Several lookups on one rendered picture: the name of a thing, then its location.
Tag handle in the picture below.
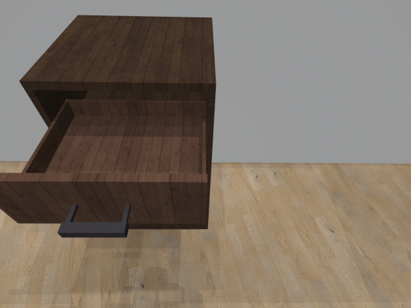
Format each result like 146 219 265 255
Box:
57 204 131 237

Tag cabinet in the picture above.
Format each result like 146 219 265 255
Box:
20 15 216 229

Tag drawer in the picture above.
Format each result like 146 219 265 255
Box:
0 99 207 224

